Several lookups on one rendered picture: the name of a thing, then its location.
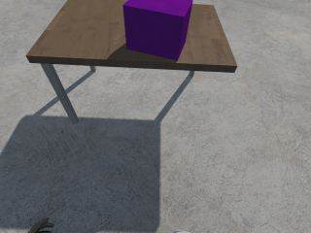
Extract table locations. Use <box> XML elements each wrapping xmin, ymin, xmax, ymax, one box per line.
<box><xmin>26</xmin><ymin>0</ymin><xmax>237</xmax><ymax>124</ymax></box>

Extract left robot hand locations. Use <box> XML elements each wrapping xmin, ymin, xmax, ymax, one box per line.
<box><xmin>27</xmin><ymin>217</ymin><xmax>54</xmax><ymax>233</ymax></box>

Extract carton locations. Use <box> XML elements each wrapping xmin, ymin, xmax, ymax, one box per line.
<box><xmin>122</xmin><ymin>0</ymin><xmax>193</xmax><ymax>61</ymax></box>

